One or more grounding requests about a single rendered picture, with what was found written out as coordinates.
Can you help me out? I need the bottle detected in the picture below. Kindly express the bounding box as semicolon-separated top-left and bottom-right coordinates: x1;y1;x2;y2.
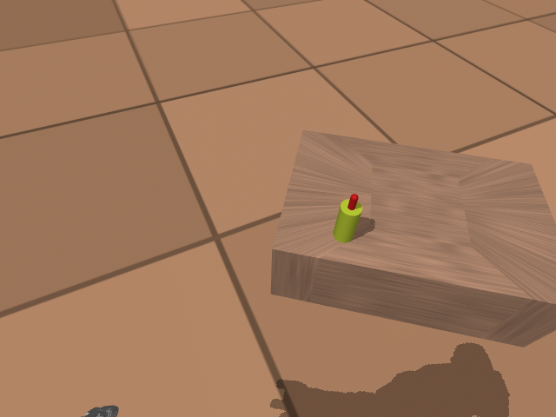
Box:
333;194;362;243

